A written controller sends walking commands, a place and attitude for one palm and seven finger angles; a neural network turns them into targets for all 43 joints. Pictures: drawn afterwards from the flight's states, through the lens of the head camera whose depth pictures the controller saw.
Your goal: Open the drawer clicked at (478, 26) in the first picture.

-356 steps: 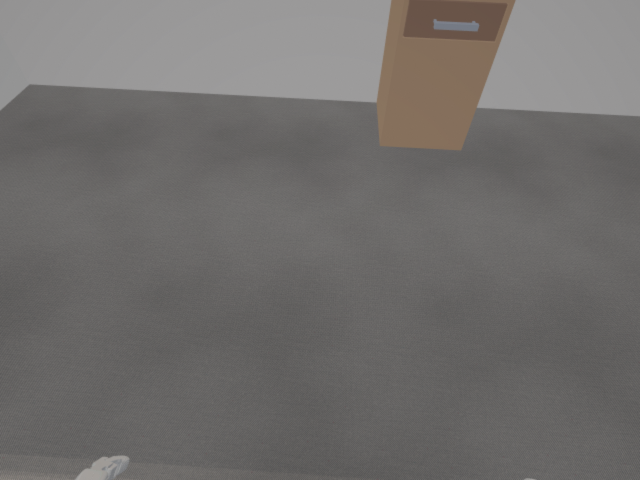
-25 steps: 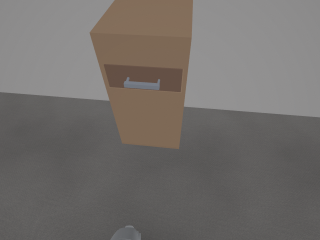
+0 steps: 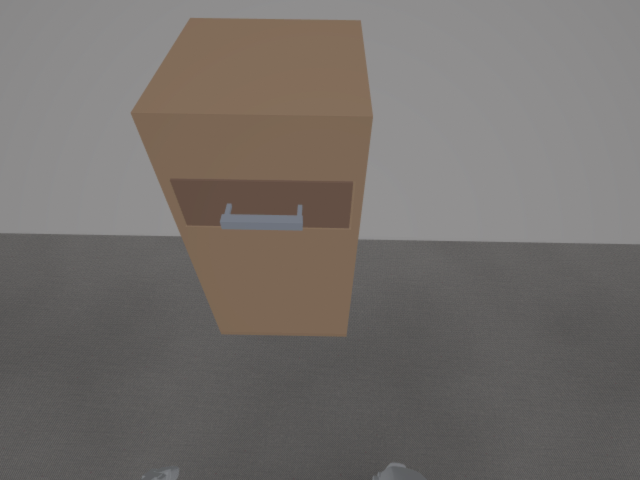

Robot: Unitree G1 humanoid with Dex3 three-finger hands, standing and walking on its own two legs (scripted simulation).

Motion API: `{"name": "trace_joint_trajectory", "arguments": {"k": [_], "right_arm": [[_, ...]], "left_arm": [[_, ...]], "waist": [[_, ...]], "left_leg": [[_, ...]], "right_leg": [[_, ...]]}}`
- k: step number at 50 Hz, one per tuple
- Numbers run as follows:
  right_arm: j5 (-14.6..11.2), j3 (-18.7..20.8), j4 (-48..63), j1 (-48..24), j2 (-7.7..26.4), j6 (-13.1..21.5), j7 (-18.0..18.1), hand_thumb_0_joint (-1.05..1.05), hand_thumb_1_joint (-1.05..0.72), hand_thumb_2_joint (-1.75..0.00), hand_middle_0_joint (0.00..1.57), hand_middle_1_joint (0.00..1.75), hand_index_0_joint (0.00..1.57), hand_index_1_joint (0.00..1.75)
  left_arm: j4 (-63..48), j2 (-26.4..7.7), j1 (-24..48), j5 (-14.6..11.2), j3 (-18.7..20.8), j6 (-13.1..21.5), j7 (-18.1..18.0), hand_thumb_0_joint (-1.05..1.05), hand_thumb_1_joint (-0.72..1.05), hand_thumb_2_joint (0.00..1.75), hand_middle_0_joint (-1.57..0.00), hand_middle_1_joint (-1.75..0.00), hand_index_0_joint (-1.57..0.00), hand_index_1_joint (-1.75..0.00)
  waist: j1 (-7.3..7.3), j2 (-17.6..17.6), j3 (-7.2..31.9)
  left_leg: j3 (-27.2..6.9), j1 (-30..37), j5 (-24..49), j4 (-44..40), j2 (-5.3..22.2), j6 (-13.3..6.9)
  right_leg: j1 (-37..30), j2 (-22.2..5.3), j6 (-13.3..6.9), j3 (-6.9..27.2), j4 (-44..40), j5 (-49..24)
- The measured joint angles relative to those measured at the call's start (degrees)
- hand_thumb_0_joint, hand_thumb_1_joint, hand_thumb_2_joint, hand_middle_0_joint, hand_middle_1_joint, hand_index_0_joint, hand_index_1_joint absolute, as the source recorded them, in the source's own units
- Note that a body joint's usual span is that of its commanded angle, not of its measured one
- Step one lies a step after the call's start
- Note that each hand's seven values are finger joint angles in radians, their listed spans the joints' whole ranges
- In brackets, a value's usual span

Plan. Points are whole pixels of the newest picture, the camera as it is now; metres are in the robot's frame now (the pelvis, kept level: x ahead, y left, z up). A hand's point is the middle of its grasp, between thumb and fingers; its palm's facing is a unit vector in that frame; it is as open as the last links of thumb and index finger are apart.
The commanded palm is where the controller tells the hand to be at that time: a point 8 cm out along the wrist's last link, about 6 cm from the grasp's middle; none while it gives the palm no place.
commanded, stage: take the last steps up to it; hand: left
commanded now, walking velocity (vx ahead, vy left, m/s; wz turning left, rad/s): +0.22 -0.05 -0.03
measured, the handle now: (263, 215) +0.65 +0.15 -0.14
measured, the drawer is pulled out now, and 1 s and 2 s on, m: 0.00 0.00 0.00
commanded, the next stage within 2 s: come to a stop and stand still in 0.16 s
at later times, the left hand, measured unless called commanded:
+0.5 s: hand (218, 475) +0.17 +0.16 -0.19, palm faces +0.05 -0.98 -0.19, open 7.3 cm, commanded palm none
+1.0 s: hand (243, 475) +0.16 +0.12 -0.16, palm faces +0.03 -0.97 -0.26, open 7.3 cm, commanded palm none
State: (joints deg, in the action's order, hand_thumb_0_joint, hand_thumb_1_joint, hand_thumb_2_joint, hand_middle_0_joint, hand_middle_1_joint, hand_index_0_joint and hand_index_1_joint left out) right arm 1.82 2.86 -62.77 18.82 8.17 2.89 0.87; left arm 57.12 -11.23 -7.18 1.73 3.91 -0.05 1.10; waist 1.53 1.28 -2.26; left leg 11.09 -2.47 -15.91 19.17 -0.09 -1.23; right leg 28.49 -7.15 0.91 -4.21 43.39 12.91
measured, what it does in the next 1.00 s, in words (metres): walks ahead: right foot, then left foot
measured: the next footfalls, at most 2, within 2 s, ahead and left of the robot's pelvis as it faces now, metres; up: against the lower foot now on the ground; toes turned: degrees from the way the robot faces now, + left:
right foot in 0.10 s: +0.17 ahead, -0.13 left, +0.00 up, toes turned -8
left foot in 0.44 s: +0.24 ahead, +0.10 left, +0.00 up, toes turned +4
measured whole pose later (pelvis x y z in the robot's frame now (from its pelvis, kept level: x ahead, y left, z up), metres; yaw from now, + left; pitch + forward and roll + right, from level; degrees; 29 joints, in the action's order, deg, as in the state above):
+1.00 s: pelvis +0.12 -0.07 +0.00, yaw -1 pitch -1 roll +3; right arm 0.6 3.3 -60.1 11.4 13.0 -3.2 0.6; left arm 58.8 -8.7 -13.6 1.7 1.5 -0.4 -1.2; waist -0.9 -1.2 -2.2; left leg 1.1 -18.2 -23.5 43.9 0.4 1.7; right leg 11.2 -2.6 -1.9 -2.8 27.2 15.4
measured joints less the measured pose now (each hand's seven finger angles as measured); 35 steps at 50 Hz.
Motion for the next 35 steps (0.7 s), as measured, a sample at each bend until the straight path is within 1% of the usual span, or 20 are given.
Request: {"name": "trace_joint_trajectory", "arguments": {"k": [3,5,6,7,8,9,10,12,13,15,17,19,21,22,24,26,28,31,33,35], "right_arm": [[0.2,0.0,-0.9,1.7,-0.1,-0.5,-0.1,0.00,-0.92,-0.90,0.20,0.30,0.20,0.30],[0.0,-0.1,-1.5,3.1,-0.1,-0.8,-0.2,0.00,-0.91,-0.90,0.20,0.30,0.20,0.30],[-0.3,-0.1,-2.1,3.1,0.0,-1.0,-0.3,0.00,-0.91,-0.90,0.20,0.30,0.20,0.30],[-0.6,-0.3,-2.4,2.8,0.1,-1.5,-0.4,0.00,-0.91,-0.90,0.20,0.30,0.20,0.30],[-0.8,-0.3,-2.6,2.4,0.2,-1.9,-0.4,0.00,-0.91,-0.90,0.20,0.30,0.20,0.30],[-0.9,-0.3,-2.7,1.9,0.3,-2.3,-0.5,0.00,-0.91,-0.90,0.20,0.30,0.20,0.30],[-0.9,-0.1,-2.5,1.3,0.6,-2.5,-0.4,0.00,-0.91,-0.90,0.20,0.30,0.20,0.30],[-0.7,0.1,-1.6,-0.1,1.1,-2.8,-0.4,0.00,-0.91,-0.90,0.20,0.30,0.20,0.30],[-0.6,0.2,-1.0,-0.8,1.3,-2.8,-0.4,0.00,-0.91,-0.90,0.20,0.30,0.20,0.30],[-0.5,0.2,0.2,-2.5,1.5,-2.8,-0.3,0.00,-0.91,-0.90,0.20,0.30,0.19,0.30],[-0.6,-0.1,1.1,-4.2,1.7,-2.6,-0.1,0.00,-0.91,-0.90,0.20,0.30,0.19,0.30],[-0.9,-0.6,1.6,-6.0,1.9,-2.4,0.2,0.00,-0.91,-0.90,0.19,0.30,0.19,0.30],[-1.0,-0.9,1.8,-7.5,2.1,-2.4,0.6,0.00,-0.92,-0.90,0.19,0.30,0.19,0.30],[-1.1,-1.0,2.0,-7.9,2.3,-2.3,0.6,0.00,-0.92,-0.90,0.19,0.30,0.19,0.30],[-1.1,-1.2,2.1,-9.1,1.5,-2.6,0.7,0.00,-0.92,-0.90,0.19,0.30,0.19,0.30],[-1.1,-1.4,2.7,-10.4,0.6,-3.0,0.9,0.00,-0.92,-0.90,0.19,0.30,0.19,0.30],[-0.9,-1.4,3.6,-11.8,0.1,-3.4,1.2,0.00,-0.92,-0.90,0.20,0.30,0.19,0.30],[-0.6,-1.0,5.0,-13.9,0.1,-4.1,1.2,0.00,-0.91,-0.90,0.20,0.30,0.20,0.30],[-0.5,-0.7,5.6,-14.8,0.3,-4.5,1.2,0.00,-0.91,-0.90,0.20,0.30,0.20,0.30],[-0.4,-0.3,6.0,-15.1,0.7,-4.7,1.0,0.00,-0.91,-0.90,0.20,0.30,0.20,0.30]], "left_arm": [[-0.7,0.3,1.4,0.0,-0.3,0.3,0.2,0.00,0.91,0.90,-0.19,-0.29,-0.20,-0.30],[-1.0,0.5,1.7,0.0,-0.6,1.3,0.3,0.00,0.91,0.90,-0.19,-0.29,-0.20,-0.30],[-1.0,0.9,1.9,0.1,-0.7,2.1,0.1,0.00,0.91,0.90,-0.19,-0.29,-0.20,-0.30],[-0.9,1.2,1.9,-0.1,-0.9,2.8,0.1,0.00,0.91,0.90,-0.19,-0.29,-0.20,-0.30],[-0.8,1.5,1.6,-0.3,-1.1,3.2,0.0,0.00,0.91,0.90,-0.19,-0.29,-0.20,-0.30],[-0.6,1.9,1.0,-0.4,-1.3,3.4,-0.2,0.00,0.91,0.90,-0.20,-0.29,-0.20,-0.30],[-0.3,2.4,0.3,-0.5,-1.5,3.3,-0.5,0.00,0.91,0.90,-0.20,-0.29,-0.20,-0.30],[0.6,3.2,-1.5,-0.9,-1.1,3.1,-1.3,-0.01,0.92,0.90,-0.20,-0.29,-0.21,-0.30],[0.8,3.0,-2.2,-1.0,-0.6,3.1,-1.9,-0.01,0.93,0.90,-0.20,-0.30,-0.21,-0.30],[1.8,2.2,-3.6,-0.6,-0.5,2.9,-2.1,-0.02,0.95,0.90,-0.20,-0.30,-0.21,-0.30],[2.9,1.7,-4.6,-0.4,-0.9,2.4,-2.1,-0.02,0.95,0.90,-0.20,-0.30,-0.21,-0.30],[4.0,1.7,-5.3,-0.5,-1.4,1.7,-2.2,-0.02,0.94,0.90,-0.20,-0.30,-0.21,-0.30],[4.9,1.8,-6.1,-0.7,-1.8,0.9,-2.3,-0.01,0.93,0.90,-0.20,-0.30,-0.21,-0.30],[5.1,2.0,-6.5,-0.8,-1.9,0.5,-2.4,-0.01,0.93,0.90,-0.20,-0.30,-0.21,-0.30],[5.3,1.6,-6.7,-1.0,-1.9,-0.7,-2.7,0.00,0.92,0.90,-0.20,-0.30,-0.20,-0.30],[4.8,1.1,-6.5,-1.2,-1.9,-1.6,-2.9,0.00,0.92,0.90,-0.20,-0.29,-0.20,-0.30],[4.2,0.9,-5.9,-1.2,-1.8,-2.3,-2.8,0.00,0.91,0.90,-0.20,-0.29,-0.20,-0.30],[2.9,0.8,-4.7,-1.1,-1.3,-2.7,-2.6,0.00,0.91,0.90,-0.20,-0.29,-0.20,-0.30],[1.9,0.5,-4.2,-1.1,-1.0,-2.9,-2.5,0.00,0.91,0.90,-0.20,-0.29,-0.20,-0.30],[1.0,0.3,-3.8,-1.0,-0.8,-2.8,-2.4,0.00,0.91,0.90,-0.20,-0.29,-0.20,-0.30]], "waist": [[1.29,-1.0,-0.7],[1.53,-1.6,-1.1],[1.51,-2.4,-1.7],[1.48,-2.8,-2.3],[1.24,-2.8,-2.6],[0.89,-2.8,-2.7],[0.62,-2.9,-2.7],[0.41,-3.2,-2.2],[0.32,-3.2,-1.9],[0.09,-2.9,-1.3],[-0.39,-2.7,-1.1],[-1.14,-2.8,-1.2],[-1.75,-2.9,-1.4],[-2.03,-3.2,-1.3],[-2.57,-1.5,-1.5],[-3.38,0.3,-1.8],[-3.56,0.7,-2.4],[-3.28,-0.2,-3.5],[-3.11,-0.8,-3.9],[-2.94,-1.5,-3.8]], "left_leg": [[0.2,1.4,-3.3,2.2,1.2,1.4],[0.0,1.1,-7.1,7.0,2.7,2.5],[-0.5,-0.8,-9.0,12.6,4.2,2.1],[-2.4,-3.9,-11.4,20.6,4.7,1.5],[-4.5,-7.4,-13.1,29.0,4.4,1.0],[-6.1,-10.7,-13.1,36.1,4.0,0.7],[-7.1,-13.8,-11.9,41.2,3.9,0.5],[-8.0,-18.7,-8.5,44.7,4.5,0.7],[-8.2,-20.5,-7.2,43.9,4.8,1.0],[-7.8,-22.4,-5.7,39.0,5.4,1.6],[-7.6,-22.5,-4.4,31.7,5.3,2.3],[-7.8,-21.0,-1.9,24.0,4.9,2.9],[-8.0,-18.1,4.2,15.6,4.4,3.1],[-7.9,-16.4,8.6,12.5,4.6,2.7],[-7.1,-14.9,5.3,12.0,3.8,1.5],[-6.0,-14.2,3.4,11.5,2.8,0.9],[-5.6,-14.0,4.0,10.1,2.5,0.7],[-5.8,-14.5,5.5,8.8,2.9,0.7],[-5.8,-15.0,6.2,8.5,3.2,1.1],[-6.0,-15.5,6.7,8.5,3.6,1.7]], "right_leg": [[-3.0,1.1,-0.8,-1.0,-6.2,0.1],[-6.5,2.5,-2.0,-2.1,-11.3,-2.8],[-6.7,3.2,-2.7,-2.7,-10.2,-3.1],[-6.9,3.7,-3.3,-3.1,-8.8,-1.8],[-7.5,3.9,-3.7,-3.4,-8.4,-0.5],[-8.6,4.2,-3.9,-3.5,-9.1,0.2],[-9.9,4.5,-4.0,-3.7,-10.4,0.4],[-12.4,5.2,-3.7,-4.1,-13.9,-0.4],[-13.4,5.5,-3.7,-4.4,-15.5,-0.7],[-15.2,5.7,-3.9,-4.5,-18.0,-1.0],[-16.5,6.0,-3.7,-4.4,-19.4,-0.9],[-17.6,6.3,-3.2,-4.2,-19.5,-0.3],[-18.2,6.6,-2.6,-4.0,-17.8,1.4],[-18.2,7.0,-2.3,-4.0,-16.2,2.7],[-17.8,5.9,-1.5,-3.4,-13.1,5.2],[-16.2,4.9,-0.9,-1.9,-8.7,8.9],[-13.2,5.1,-0.6,0.0,-1.2,14.6],[-9.3,6.0,-0.2,2.0,8.1,17.7],[-8.0,6.1,0.1,2.8,9.9,17.7],[-8.5,5.7,0.1,2.8,7.2,16.7]]}}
